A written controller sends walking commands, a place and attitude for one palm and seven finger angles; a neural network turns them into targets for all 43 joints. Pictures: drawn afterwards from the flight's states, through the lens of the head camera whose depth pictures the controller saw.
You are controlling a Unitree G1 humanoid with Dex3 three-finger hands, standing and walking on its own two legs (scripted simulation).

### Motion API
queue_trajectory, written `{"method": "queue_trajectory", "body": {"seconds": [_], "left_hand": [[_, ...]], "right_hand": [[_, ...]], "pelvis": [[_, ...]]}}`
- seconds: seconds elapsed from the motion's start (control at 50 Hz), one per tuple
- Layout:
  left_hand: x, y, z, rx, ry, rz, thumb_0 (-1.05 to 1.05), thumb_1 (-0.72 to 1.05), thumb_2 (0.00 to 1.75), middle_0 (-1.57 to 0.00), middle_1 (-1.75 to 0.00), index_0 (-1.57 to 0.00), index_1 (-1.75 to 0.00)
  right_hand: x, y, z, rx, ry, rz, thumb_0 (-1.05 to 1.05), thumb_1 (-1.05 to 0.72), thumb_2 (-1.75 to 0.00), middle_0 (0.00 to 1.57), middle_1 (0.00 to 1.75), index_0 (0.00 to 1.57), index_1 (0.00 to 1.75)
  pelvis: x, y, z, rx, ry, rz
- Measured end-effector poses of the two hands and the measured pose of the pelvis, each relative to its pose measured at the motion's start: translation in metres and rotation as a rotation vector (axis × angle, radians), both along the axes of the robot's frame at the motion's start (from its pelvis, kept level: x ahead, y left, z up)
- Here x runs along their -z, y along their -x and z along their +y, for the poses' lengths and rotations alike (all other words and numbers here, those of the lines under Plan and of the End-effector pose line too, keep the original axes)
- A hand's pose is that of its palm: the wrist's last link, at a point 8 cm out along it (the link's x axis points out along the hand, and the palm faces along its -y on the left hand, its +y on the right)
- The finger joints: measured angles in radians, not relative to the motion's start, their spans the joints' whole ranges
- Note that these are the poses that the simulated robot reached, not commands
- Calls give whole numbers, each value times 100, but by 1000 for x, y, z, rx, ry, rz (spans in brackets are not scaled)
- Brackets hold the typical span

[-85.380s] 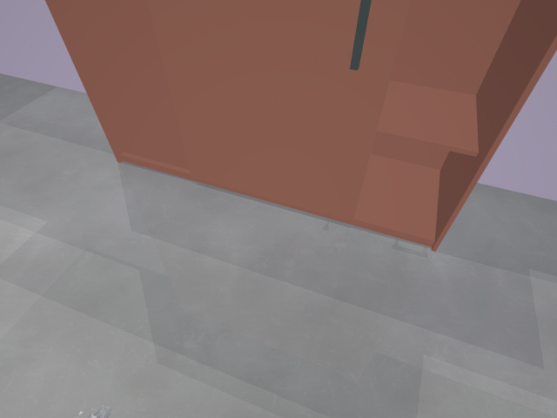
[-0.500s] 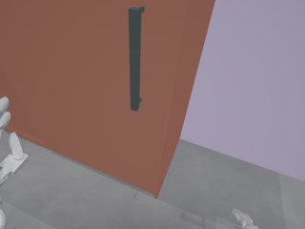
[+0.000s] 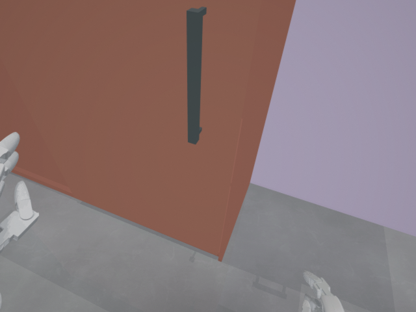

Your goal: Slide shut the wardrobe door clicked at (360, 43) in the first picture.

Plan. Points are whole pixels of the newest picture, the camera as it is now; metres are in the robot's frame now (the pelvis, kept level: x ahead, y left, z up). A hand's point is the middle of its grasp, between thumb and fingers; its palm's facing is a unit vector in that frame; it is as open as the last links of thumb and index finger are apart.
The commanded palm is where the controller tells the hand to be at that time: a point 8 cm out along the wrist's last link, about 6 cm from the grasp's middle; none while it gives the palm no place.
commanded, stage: stop stepping back and stand still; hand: left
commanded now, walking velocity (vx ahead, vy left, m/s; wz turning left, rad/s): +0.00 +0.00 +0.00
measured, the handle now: (197, 84) +0.58 +0.06 +0.18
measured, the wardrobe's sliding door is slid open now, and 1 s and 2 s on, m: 0.01 0.01 0.01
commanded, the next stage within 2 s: let the arm hang, fingers relaxed in 0.64 s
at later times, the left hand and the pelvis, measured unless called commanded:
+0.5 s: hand (38, 191) +0.25 +0.28 +0.16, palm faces +0.36 -0.80 -0.48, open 7.5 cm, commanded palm +0.19 +0.32 +0.18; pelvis +0.05 +0.02 +0.01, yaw +0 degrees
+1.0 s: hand out of the picture +0.13 +0.20 -0.15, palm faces -0.03 -0.98 -0.19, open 7.4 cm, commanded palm none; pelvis +0.05 +0.02 +0.00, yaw +0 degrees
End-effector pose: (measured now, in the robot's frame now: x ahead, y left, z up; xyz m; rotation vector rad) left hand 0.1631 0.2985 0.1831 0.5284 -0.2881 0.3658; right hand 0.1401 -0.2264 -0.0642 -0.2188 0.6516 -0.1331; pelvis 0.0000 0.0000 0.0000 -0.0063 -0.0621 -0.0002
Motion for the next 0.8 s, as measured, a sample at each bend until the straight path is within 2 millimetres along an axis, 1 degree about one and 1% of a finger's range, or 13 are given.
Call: {"method": "queue_trajectory", "body": {"seconds": [0.06, 0.12, 0.2, 0.26, 0.3, 0.38, 0.46, 0.54, 0.64, 0.74, 0.76, 0.78, 0.8], "left_hand": [[-4, 5, 1, 15, -28, 10, 2, 88, 90, -21, -31, -21, -30], [-2, 4, 11, 1, -20, 8, 2, 88, 90, -22, -31, -21, -30], [2, -7, 26, -45, 4, 30, 2, 88, 90, -22, -31, -21, -30], [4, -18, 31, -59, 6, 44, 2, 88, 90, -21, -31, -21, -30], [5, -25, 30, -52, 10, 51, 2, 88, 90, -21, -31, -21, -30], [3, -36, 23, -19, 1, 67, 2, 88, 90, -21, -31, -20, -30], [0, -43, 18, 9, -17, 75, 2, 88, 90, -21, -31, -21, -30], [1, -49, 19, 1, -20, 92, 2, 88, 90, -22, -31, -21, -30], [2, -54, 20, -12, -11, 107, 2, 88, 90, -22, -31, -21, -30], [3, -56, 17, -8, -7, 116, 2, 88, 90, -22, -31, -21, -30], [10, -59, 18, -1, -14, 141, 2, 88, 90, -21, -31, -21, -30], [27, -63, 21, 0, -2, 209, 1, 89, 90, -21, -31, -20, -30], [51, -68, 24, -11, 30, 306, 1, 89, 90, -21, -31, -20, -30]], "right_hand": [[2, -2, 7, -19, -10, 29, 2, -90, -90, 21, 30, 20, 30], [6, -4, 11, -21, 4, 58, 2, -90, -90, 21, 30, 20, 30], [6, -10, 18, -8, 11, 75, 2, -90, -90, 21, 30, 20, 30], [4, -19, 24, -19, 6, 72, 2, -90, -90, 21, 30, 20, 30], [3, -28, 27, -29, 1, 65, 2, -90, -90, 21, 30, 20, 30], [-1, -46, 30, -45, -7, 46, 2, -90, -90, 21, 30, 20, 30], [-4, -65, 27, -49, -5, 30, 2, -90, -90, 21, 30, 20, 30], [-7, -80, 22, -39, 1, 20, 2, -90, -90, 21, 30, 20, 30], [-8, -89, 15, -26, 10, 18, 2, -90, -90, 21, 30, 20, 30], [-7, -90, 12, -17, 14, 32, 2, -90, -90, 21, 30, 20, 30], [-4, -90, 11, -29, 6, 34, 2, -90, -90, 21, 30, 20, 30], [3, -89, 9, -45, -1, 52, 1, -90, -90, 21, 30, 20, 30], [11, -88, 7, -52, -5, 80, 1, -90, -90, 21, 30, 20, 30]], "pelvis": [[-1, -3, 3, 3, 12, 22], [-1, -6, 11, 9, 18, 25], [-6, -15, 19, 12, 7, 30], [-7, -22, 20, 0, -6, 34], [-8, -26, 21, -2, -7, 37], [-9, -36, 20, 0, -4, 50], [-9, -44, 19, 2, 1, 60], [-9, -49, 18, 3, 4, 68], [-9, -53, 18, 3, 4, 74], [-9, -56, 17, 0, 5, 79], [-9, -55, 18, -9, 9, 86], [-7, -54, 19, -18, 10, 92], [-4, -53, 20, -25, 9, 98]]}}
